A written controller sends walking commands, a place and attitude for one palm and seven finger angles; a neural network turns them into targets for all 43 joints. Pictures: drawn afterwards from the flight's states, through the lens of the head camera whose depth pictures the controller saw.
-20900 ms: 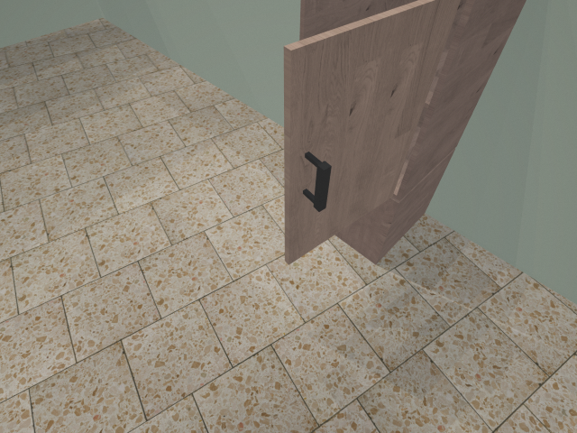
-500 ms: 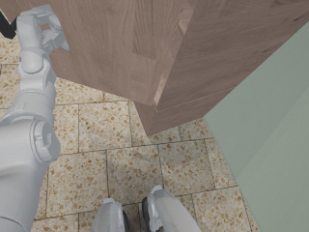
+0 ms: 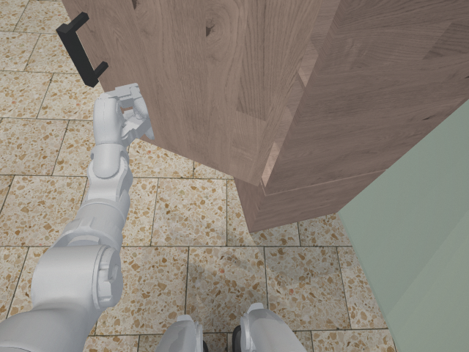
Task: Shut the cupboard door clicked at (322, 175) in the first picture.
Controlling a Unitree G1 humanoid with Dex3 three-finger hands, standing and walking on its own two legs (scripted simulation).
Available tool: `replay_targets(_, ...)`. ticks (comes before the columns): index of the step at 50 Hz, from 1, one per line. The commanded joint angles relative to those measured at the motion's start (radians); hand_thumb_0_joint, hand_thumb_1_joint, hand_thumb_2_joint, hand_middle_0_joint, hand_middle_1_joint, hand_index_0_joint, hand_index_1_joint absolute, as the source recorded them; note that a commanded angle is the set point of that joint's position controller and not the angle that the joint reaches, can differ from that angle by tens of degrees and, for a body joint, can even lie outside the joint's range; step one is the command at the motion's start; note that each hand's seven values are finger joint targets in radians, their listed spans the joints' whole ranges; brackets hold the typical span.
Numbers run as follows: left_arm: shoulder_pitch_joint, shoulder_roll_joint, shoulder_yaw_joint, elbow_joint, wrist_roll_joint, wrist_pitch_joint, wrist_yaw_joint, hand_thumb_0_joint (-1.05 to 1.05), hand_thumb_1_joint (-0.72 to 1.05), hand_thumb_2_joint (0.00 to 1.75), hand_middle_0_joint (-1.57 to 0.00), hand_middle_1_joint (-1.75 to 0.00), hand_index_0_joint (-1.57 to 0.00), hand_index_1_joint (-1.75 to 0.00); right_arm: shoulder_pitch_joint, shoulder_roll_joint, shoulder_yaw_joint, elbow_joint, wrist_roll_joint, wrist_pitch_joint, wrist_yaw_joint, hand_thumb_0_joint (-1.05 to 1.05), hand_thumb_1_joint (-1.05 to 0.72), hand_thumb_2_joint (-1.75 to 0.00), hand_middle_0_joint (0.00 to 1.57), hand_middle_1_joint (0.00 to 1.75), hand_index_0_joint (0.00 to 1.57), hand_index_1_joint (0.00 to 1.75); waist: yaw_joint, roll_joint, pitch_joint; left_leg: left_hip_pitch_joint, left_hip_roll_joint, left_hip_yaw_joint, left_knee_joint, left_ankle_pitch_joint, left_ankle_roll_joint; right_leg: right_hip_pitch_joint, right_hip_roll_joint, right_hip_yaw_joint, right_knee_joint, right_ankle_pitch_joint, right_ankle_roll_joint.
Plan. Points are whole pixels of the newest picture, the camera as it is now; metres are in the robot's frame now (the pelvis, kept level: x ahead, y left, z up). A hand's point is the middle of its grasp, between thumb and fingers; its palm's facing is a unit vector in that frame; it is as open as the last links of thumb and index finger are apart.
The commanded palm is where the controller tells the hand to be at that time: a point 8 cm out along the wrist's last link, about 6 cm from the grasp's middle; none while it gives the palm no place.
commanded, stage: pull the fist back off the door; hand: left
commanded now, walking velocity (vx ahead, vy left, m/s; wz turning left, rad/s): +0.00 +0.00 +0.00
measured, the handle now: (86, 51) +0.66 +0.23 +0.06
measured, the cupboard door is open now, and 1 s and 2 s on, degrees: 53 53 53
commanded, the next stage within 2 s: draw the hand back to the body in 0.02 s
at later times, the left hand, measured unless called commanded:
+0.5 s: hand (102, 143) +0.41 +0.16 +0.11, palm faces +0.08 -1.00 -0.04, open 3.1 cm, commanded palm +0.36 +0.20 +0.12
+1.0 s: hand out of the picture +0.28 +0.23 +0.19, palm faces +0.27 -0.92 -0.27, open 3.7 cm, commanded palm +0.23 +0.28 +0.21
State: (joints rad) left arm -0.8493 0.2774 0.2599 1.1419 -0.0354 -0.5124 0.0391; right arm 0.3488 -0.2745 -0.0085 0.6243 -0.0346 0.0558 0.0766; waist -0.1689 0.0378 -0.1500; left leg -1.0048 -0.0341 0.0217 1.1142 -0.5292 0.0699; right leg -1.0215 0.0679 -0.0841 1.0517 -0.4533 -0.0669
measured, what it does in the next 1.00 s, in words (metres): rises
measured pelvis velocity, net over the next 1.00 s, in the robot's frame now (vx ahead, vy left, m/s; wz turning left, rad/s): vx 0.02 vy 0.01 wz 0.03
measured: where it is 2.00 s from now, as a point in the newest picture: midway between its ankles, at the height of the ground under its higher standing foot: outside the picture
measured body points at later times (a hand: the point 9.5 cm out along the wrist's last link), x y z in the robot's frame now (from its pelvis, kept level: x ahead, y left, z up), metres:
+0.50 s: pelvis +0.00 +0.00 +0.04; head +0.07 -0.01 +0.48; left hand +0.40 +0.21 +0.11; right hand +0.05 -0.25 -0.08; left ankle -0.01 +0.07 -0.65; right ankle +0.02 -0.08 -0.65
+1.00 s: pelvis +0.02 +0.01 +0.08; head +0.01 +0.00 +0.53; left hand +0.26 +0.28 +0.20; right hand +0.24 -0.19 +0.01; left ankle -0.01 +0.07 -0.65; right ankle +0.02 -0.08 -0.65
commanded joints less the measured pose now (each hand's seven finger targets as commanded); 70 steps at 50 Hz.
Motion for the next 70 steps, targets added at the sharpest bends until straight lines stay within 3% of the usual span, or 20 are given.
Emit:
replay_targets(1, -0.502, 0.18, 0.002, -0.187, 0.005, -0.081, 0.014, 0.0, 0.9, 0.9, -1.3, -1.5, -1.3, -1.5, 0.175, -0.149, -0.052, -0.027, 0.002, -0.005, -0.013, 0.0, -0.9, -0.9, 0.2, 0.3, 0.2, 0.3, -0.043, 0.046, -0.448, 0.282, 0.027, -0.089, -0.101, 0.401, -0.044, 0.267, -0.023, 0.096, -0.1, 0.388, 0.047)
replay_targets(3, -0.512, 0.2, 0.02, -0.162, 0.002, -0.076, 0.017, 0.0, 0.9, 0.9, -1.3, -1.5, -1.3, -1.5, 0.167, -0.15, -0.047, -0.028, 0.0, -0.007, -0.017, 0.0, -0.9, -0.9, 0.2, 0.3, 0.2, 0.3, -0.048, 0.014, -0.434, 0.238, 0.022, -0.084, -0.101, 0.353, -0.039, 0.285, -0.024, 0.103, -0.106, 0.362, 0.049)
replay_targets(7, -0.505, 0.15, -0.018, -0.147, -0.005, -0.087, 0.001, 0.0, 0.9, 0.9, -1.3, -1.5, -1.3, -1.5, 0.153, -0.148, -0.047, -0.031, 0.001, -0.018, -0.016, 0.0, -0.9, -0.9, 0.2, 0.3, 0.2, 0.3, -0.043, 0.059, -0.462, 0.286, 0.024, -0.096, -0.1, 0.369, -0.048, 0.244, -0.024, 0.092, -0.095, 0.345, 0.042)
replay_targets(11, -0.332, 0.18, 0.022, -0.287, -0.038, -0.072, -0.027, 0.0, 0.9, 0.9, -1.3, -1.5, -1.3, -1.5, 0.14, -0.145, -0.05, -0.083, 0.017, -0.014, -0.014, 0.0, -0.9, -0.9, 0.2, 0.3, 0.2, 0.3, 0.043, 0.081, -0.591, 0.399, 0.026, -0.082, -0.142, 0.492, -0.057, 0.37, -0.021, 0.09, -0.109, 0.433, 0.038)
replay_targets(14, -0.167, 0.189, 0.033, -0.379, -0.066, -0.013, -0.046, 0.0, 0.9, 0.9, -1.3, -1.5, -1.3, -1.5, 0.123, -0.137, -0.045, -0.124, 0.038, -0.002, -0.023, 0.0, -0.9, -0.9, 0.2, 0.3, 0.2, 0.3, 0.072, -0.034, -0.508, 0.341, 0.02, -0.052, -0.203, 0.434, -0.04, 0.506, -0.017, 0.1, -0.176, 0.454, 0.044)
replay_targets(19, -0.045, 0.189, 0.023, -0.602, -0.114, 0.026, -0.064, 0.0, 0.9, 0.9, -1.3, -1.5, -1.3, -1.5, 0.071, -0.124, -0.038, -0.158, 0.063, -0.019, -0.056, 0.0, -0.9, -0.9, 0.2, 0.3, 0.2, 0.3, 0.09, -0.07, -0.383, 0.354, 0.017, -0.028, -0.293, 0.341, -0.026, 0.605, -0.023, 0.117, -0.271, 0.407, 0.049)
replay_targets(21, -0.002, 0.167, -0.01, -0.677, -0.122, 0.026, -0.076, 0.0, 0.9, 0.9, -1.3, -1.5, -1.3, -1.5, 0.043, -0.116, -0.032, -0.161, 0.069, -0.035, -0.067, 0.0, -0.9, -0.9, 0.2, 0.3, 0.2, 0.3, 0.092, -0.018, -0.341, 0.396, 0.018, -0.03, -0.324, 0.328, -0.027, 0.604, -0.025, 0.117, -0.293, 0.387, 0.047)
replay_targets(24, 0.108, 0.144, -0.036, -0.728, -0.146, 0.055, -0.108, 0.0, 0.9, 0.9, -1.3, -1.5, -1.3, -1.5, 0.012, -0.115, -0.03, -0.165, 0.079, -0.056, -0.076, 0.0, -0.9, -0.9, 0.2, 0.3, 0.2, 0.3, 0.098, -0.037, -0.286, 0.43, 0.019, -0.035, -0.365, 0.294, -0.026, 0.615, -0.03, 0.116, -0.338, 0.333, 0.048)
replay_targets(26, 0.187, 0.133, -0.055, -0.785, -0.16, 0.08, -0.135, 0.0, 0.9, 0.9, -1.3, -1.5, -1.3, -1.5, -0.014, -0.11, -0.027, -0.172, 0.089, -0.071, -0.084, 0.0, -0.9, -0.9, 0.2, 0.3, 0.2, 0.3, 0.111, 0.013, -0.27, 0.476, 0.02, -0.036, -0.389, 0.317, -0.028, 0.632, -0.035, 0.111, -0.351, 0.35, 0.043)
replay_targets(32, 0.361, 0.135, -0.045, -0.951, -0.214, 0.18, -0.184, 0.0, 0.9, 0.9, -1.16, -1.35, -1.16, -1.35, -0.097, -0.106, -0.015, -0.205, 0.105, -0.109, -0.102, 0.0, -0.9, -0.9, 0.2, 0.3, 0.2, 0.3, 0.143, -0.009, -0.188, 0.549, 0.025, -0.054, -0.458, 0.353, -0.031, 0.668, -0.042, 0.087, -0.394, 0.362, 0.038)
replay_targets(33, 0.366, 0.19, -0.099, -1.05, -0.104, 0.21, -0.106, 0.0, 0.9, 0.9, -1.13, -1.32, -1.13, -1.32, -0.157, -0.079, -0.025, -0.219, 0.103, -0.084, -0.117, 0.0, -0.9, -0.9, 0.2, 0.3, 0.2, 0.3, 0.165, -0.01, -0.228, 0.604, 0.022, -0.053, -0.507, 0.352, -0.038, 0.737, -0.069, 0.14, -0.444, 0.334, 0.038)
replay_targets(34, 0.41, 0.144, -0.122, -1.089, -0.099, 0.241, -0.067, 0.0, 0.9, 0.9, -1.11, -1.29, -1.11, -1.29, -0.173, -0.069, -0.019, -0.233, 0.1, -0.077, -0.128, 0.0, -0.9, -0.9, 0.2, 0.3, 0.2, 0.3, 0.155, -0.02, -0.182, 0.612, 0.026, -0.05, -0.533, 0.326, -0.035, 0.748, -0.074, 0.138, -0.475, 0.308, 0.044)
replay_targets(38, 0.534, 0.175, -0.093, -1.188, -0.067, 0.315, 0.013, 0.0, 0.9, 0.9, -1.0, -1.17, -1.0, -1.17, -0.217, -0.066, -0.001, -0.222, 0.098, -0.066, -0.158, 0.0, -0.9, -0.9, 0.2, 0.3, 0.2, 0.3, 0.168, -0.036, -0.104, 0.692, 0.039, -0.06, -0.607, 0.37, -0.034, 0.816, -0.074, 0.12, -0.535, 0.344, 0.04)
replay_targets(39, 0.55, 0.165, -0.103, -1.22, -0.061, 0.326, 0.019, 0.0, 0.9, 0.9, -0.97, -1.14, -0.97, -1.14, -0.223, -0.064, 0.004, -0.22, 0.096, -0.069, -0.16, 0.0, -0.9, -0.9, 0.2, 0.3, 0.2, 0.3, 0.168, -0.007, -0.096, 0.725, 0.04, -0.064, -0.623, 0.396, -0.037, 0.829, -0.074, 0.112, -0.545, 0.361, 0.035)
replay_targets(40, 0.583, 0.18, -0.091, -1.24, -0.059, 0.339, 0.024, 0.0, 0.9, 0.9, -0.94, -1.11, -0.94, -1.11, -0.223, -0.066, 0.004, -0.216, 0.094, -0.069, -0.165, 0.0, -0.9, -0.9, 0.2, 0.3, 0.2, 0.3, 0.17, -0.034, -0.088, 0.741, 0.044, -0.067, -0.637, 0.421, -0.036, 0.852, -0.073, 0.108, -0.559, 0.376, 0.035)
replay_targets(46, 0.756, 0.175, -0.059, -1.386, -0.048, 0.387, 0.038, 0.0, 0.9, 0.9, -0.78, -0.93, -0.78, -0.93, -0.25, -0.053, 0.02, -0.217, 0.08, -0.087, -0.157, 0.0, -0.9, -0.9, 0.2, 0.3, 0.2, 0.3, 0.187, 0.038, -0.028, 0.857, 0.053, -0.077, -0.704, 0.566, -0.059, 0.906, -0.071, 0.085, -0.623, 0.447, 0.029)
replay_targets(51, 0.912, 0.185, -0.015, -1.492, -0.044, 0.412, 0.043, 0.0, 0.9, 0.9, -0.64, -0.78, -0.64, -0.78, -0.253, -0.053, 0.02, -0.213, 0.067, -0.103, -0.14, 0.0, -0.9, -0.9, 0.2, 0.3, 0.2, 0.3, 0.197, 0.024, -0.002, 0.904, 0.063, -0.083, -0.729, 0.682, -0.078, 0.938, -0.069, 0.074, -0.657, 0.492, 0.03)
replay_targets(64, 1.194, 0.281, 0.186, -1.731, -0.049, 0.389, 0.069, 0.0, 0.9, 0.9, -0.28, -0.39, -0.28, -0.39, -0.28, -0.051, 0.003, -0.192, 0.058, -0.155, -0.127, 0.0, -0.9, -0.9, 0.2, 0.3, 0.2, 0.3, 0.231, 0.046, 0.036, 0.874, 0.063, -0.097, -0.763, 0.622, -0.093, 0.981, -0.07, 0.063, -0.677, 0.422, 0.034)
replay_targets(67, 1.274, 0.308, 0.245, -1.745, -0.058, 0.379, 0.071, 0.0, 0.9, 0.9, -0.2, -0.3, -0.2, -0.3, -0.282, -0.051, -0.004, -0.191, 0.062, -0.165, -0.128, 0.0, -0.9, -0.9, 0.2, 0.3, 0.2, 0.3, 0.239, 0.013, 0.054, 0.846, 0.06, -0.085, -0.76, 0.584, -0.085, 0.98, -0.072, 0.067, -0.681, 0.415, 0.034)
replay_targets(70, 1.253, 0.234, 0.173, -1.684, -0.049, 0.379, 0.066, 0.0, 0.9, 0.9, -0.2, -0.3, -0.2, -0.3, -0.273, -0.064, -0.012, -0.17, 0.062, -0.171, -0.129, 0.0, -0.9, -0.9, 0.2, 0.3, 0.2, 0.3, 0.216, -0.007, 0.13, 0.834, 0.062, -0.086, -0.772, 0.507, -0.08, 0.912, -0.072, 0.065, -0.694, 0.348, 0.036)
